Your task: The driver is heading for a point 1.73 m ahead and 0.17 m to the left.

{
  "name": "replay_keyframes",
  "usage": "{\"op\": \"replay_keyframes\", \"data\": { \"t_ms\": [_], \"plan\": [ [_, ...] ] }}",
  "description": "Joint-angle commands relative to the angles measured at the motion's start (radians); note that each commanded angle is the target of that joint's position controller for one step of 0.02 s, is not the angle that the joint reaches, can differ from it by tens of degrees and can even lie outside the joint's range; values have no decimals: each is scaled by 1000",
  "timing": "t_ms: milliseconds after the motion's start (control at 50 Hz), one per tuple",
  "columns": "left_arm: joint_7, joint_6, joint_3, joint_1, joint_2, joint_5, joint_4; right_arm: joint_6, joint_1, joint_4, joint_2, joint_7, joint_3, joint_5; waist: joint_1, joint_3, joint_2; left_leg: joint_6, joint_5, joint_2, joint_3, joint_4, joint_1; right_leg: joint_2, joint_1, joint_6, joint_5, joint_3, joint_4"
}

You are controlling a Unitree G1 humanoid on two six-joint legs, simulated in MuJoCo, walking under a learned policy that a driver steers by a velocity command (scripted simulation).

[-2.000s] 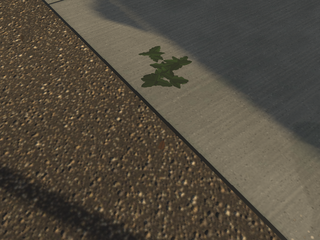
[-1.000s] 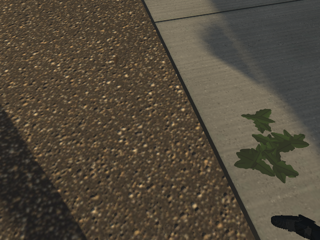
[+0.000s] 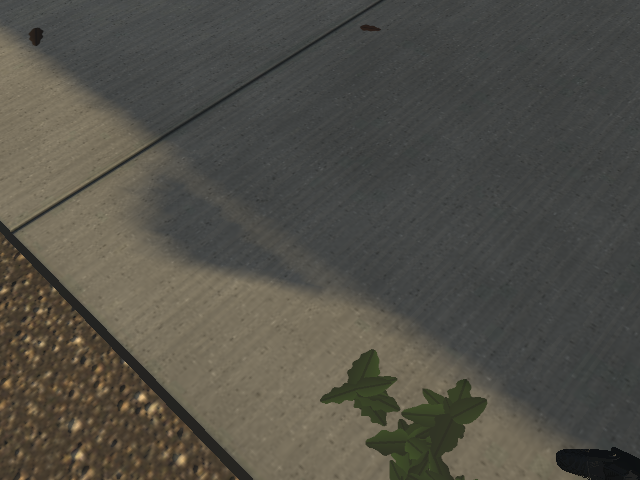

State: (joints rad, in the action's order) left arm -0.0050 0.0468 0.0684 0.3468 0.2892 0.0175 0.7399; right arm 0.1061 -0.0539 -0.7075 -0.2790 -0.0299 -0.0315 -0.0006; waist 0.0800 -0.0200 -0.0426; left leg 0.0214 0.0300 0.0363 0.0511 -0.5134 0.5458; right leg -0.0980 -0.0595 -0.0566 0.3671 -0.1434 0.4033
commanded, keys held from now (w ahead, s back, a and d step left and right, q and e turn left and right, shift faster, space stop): no key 0.82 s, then s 0.18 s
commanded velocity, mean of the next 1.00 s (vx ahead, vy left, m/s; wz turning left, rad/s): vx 0.09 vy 0.00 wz -0.06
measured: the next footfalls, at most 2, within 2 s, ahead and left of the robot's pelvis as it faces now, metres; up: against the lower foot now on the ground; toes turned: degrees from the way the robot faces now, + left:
left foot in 0.04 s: +0.20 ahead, +0.13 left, +0.00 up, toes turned -1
right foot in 0.42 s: +0.15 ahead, -0.12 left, +0.00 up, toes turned -1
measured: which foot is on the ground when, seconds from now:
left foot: up 0.00-0.02, down 0.04-1.00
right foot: down 0.00-0.06, up 0.08-0.40, down 0.42-1.00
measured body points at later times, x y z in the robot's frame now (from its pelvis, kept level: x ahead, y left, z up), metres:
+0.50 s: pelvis +0.15 +0.03 +0.00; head +0.16 +0.02 +0.45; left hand +0.30 +0.29 -0.10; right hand +0.26 -0.22 -0.12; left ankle +0.16 +0.13 -0.73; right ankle +0.18 -0.11 -0.73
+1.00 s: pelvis +0.16 +0.02 +0.00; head +0.19 +0.02 +0.45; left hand +0.29 +0.29 -0.13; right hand +0.25 -0.27 -0.13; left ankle +0.16 +0.13 -0.73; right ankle +0.18 -0.11 -0.73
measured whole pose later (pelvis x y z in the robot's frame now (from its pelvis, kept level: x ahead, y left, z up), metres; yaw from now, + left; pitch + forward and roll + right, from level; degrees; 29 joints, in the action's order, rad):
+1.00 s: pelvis +0.16 +0.02 +0.00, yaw -2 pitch -1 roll +0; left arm -0.05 -0.03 0.07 0.13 0.27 0.00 0.89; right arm -0.03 -0.12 -0.96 -0.28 0.03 -0.04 0.00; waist -0.01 -0.07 0.01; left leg -0.01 -0.30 -0.01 -0.02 -0.54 0.22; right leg 0.01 -0.27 0.02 0.27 -0.04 0.56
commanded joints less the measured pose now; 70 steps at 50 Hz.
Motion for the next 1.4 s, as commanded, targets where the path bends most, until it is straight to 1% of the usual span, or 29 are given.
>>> {"op": "replay_keyframes", "data": {
  "t_ms": [20,40,60,80,100,140,200,260,320,400,440,460,520,820,900,960,1040,1100,1120,1160,1200,1220,1240,1260,1280,1300,1320,1360,1400],
  "plan": [
    [-7,-2,34,-7,136,-5,-36,28,-40,54,-146,2,-54,14,-81,35,157,-65,-28,-29,-39,72,-178,235,-7,-100,-579,-151,77],
    [-9,-3,21,-11,104,-14,-49,36,-140,41,-184,6,-65,33,-125,142,122,-109,167,41,5,40,-370,172,-52,-56,-605,-105,255],
    [-14,3,3,76,56,-24,-63,36,-256,33,-250,7,-78,55,-128,310,-57,-226,400,243,251,-19,-718,60,-300,16,-295,-35,575],
    [-12,9,-4,195,46,-5,-33,17,-325,-12,-237,-3,-82,28,-117,422,-299,-373,390,402,581,71,-875,-35,-508,74,281,-15,857],
    [-13,4,15,149,137,8,-24,7,-301,1,-174,-7,-63,-2,-138,343,-143,-343,220,377,569,112,-801,13,-580,79,267,-81,947],
    [-19,-17,19,-35,142,-3,-62,-8,-159,18,-101,-4,-33,11,-118,138,4,-274,263,281,311,142,-541,92,-590,88,159,-8,884],
    [-25,-46,8,-8,66,-17,-54,-9,-76,-2,-60,-4,-15,25,-45,99,-65,-237,411,175,133,193,-330,151,-394,103,59,46,637],
    [-32,-52,-8,-18,26,-22,-51,-16,-58,-28,-99,5,-24,22,-39,147,-85,-251,517,163,59,194,-312,149,-276,122,-23,76,414],
    [-33,-63,-2,-56,51,-20,-44,-36,-73,-55,-118,11,-27,13,-62,167,-73,-247,339,171,60,206,-321,144,-204,120,-140,87,286],
    [-32,-72,2,-114,55,-35,-47,-56,-67,-83,-85,8,-9,2,-54,81,-42,-176,-142,122,76,206,-244,139,-85,75,-275,95,36],
    [-41,-68,13,-146,126,-40,-71,-51,-144,-104,-59,5,3,26,-105,72,64,-92,-347,37,43,162,-185,241,-8,30,-459,-2,36],
    [-40,-70,21,-165,141,-27,-54,-52,-184,-113,-52,5,3,23,-136,69,151,-66,-369,-13,-10,163,-204,223,-55,6,-324,6,58],
    [-26,-57,3,-175,58,-37,-44,-71,-103,-115,-63,19,4,17,-92,31,117,-55,-269,-13,-34,115,-264,174,-140,41,-287,31,43],
    [-33,-45,6,-173,66,-23,72,-101,-96,-216,-80,37,-3,6,-92,55,46,-48,-66,2,-29,81,-360,152,-89,41,-452,60,74],
    [-43,-48,23,-193,111,-14,90,-109,-86,-222,-138,53,-27,-5,-95,55,40,-69,112,18,-18,31,-367,154,-113,26,-585,64,120],
    [-55,-64,25,-196,101,-11,102,-128,-92,-220,-142,69,-38,-7,-98,89,27,-104,203,40,-1,5,-366,146,-135,14,-596,77,166],
    [-60,-90,26,-199,85,-19,114,-151,-91,-213,-166,84,-49,2,-102,84,-37,-185,206,133,88,64,-316,102,-175,25,-412,110,254],
    [-49,-104,29,-143,66,-23,140,-149,6,-183,-173,96,-44,10,-77,63,-167,-294,272,284,193,144,-231,58,-196,41,127,139,504],
    [-45,-106,29,-151,72,-16,141,-142,18,-180,-177,98,-44,11,-83,46,-151,-308,326,311,212,146,-242,75,-235,46,227,111,565],
    [-43,-102,24,-131,68,-11,155,-135,55,-186,-200,103,-54,-11,-58,42,-100,-245,329,281,188,102,-309,128,-262,53,173,77,438],
    [-28,-83,19,-87,53,-13,188,-153,60,-201,-192,111,-58,-41,-41,63,-82,-178,279,207,123,22,-344,101,-174,60,-91,148,138],
    [-14,-76,24,-121,78,-17,182,-163,-8,-220,-166,111,-56,-48,-72,56,0,-136,113,136,73,-55,-315,102,-127,46,-259,113,7],
    [-17,-79,45,-167,185,-19,150,-166,-99,-228,-116,106,-45,-14,-135,59,257,-60,-305,5,-41,-213,-172,306,-60,-27,-651,-133,-48],
    [-14,-71,31,-127,202,-53,128,-167,-35,-220,-128,110,-53,16,-58,73,323,-5,-769,-137,-14,-496,-86,487,-127,-214,-922,-283,-66],
    [-9,-53,22,-105,198,-83,124,-166,-42,-211,-135,109,-60,6,-47,137,221,-4,-805,-167,153,-710,-115,513,-176,-301,-832,-296,-78],
    [-8,-40,27,-178,216,-82,124,-172,-33,-209,-159,112,-74,-30,-87,89,233,-16,-709,-162,187,-790,-87,470,-235,-269,-473,-292,-134],
    [-12,-32,17,-269,173,-56,107,-177,-50,-241,-196,118,-90,-36,-115,29,168,-17,-598,-146,197,-797,-68,382,-244,-185,-207,-212,-159],
    [-25,-26,-15,-317,76,-17,101,-174,-85,-276,-163,120,-91,-20,-122,0,137,12,-474,-152,179,-770,-62,302,-204,-114,-54,-128,-161],
    [-38,-22,-34,-271,37,-14,128,-154,-89,-279,-129,108,-85,-20,-107,14,147,39,-412,-131,146,-665,-92,281,-127,-108,-33,-94,-171]
  ]
}}
Velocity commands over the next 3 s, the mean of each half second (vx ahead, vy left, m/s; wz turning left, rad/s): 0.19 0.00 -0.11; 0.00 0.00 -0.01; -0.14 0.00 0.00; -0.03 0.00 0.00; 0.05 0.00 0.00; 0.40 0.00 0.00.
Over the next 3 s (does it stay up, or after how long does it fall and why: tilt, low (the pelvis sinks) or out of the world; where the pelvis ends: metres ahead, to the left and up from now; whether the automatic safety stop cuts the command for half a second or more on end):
stays up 0.29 -0.05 0.00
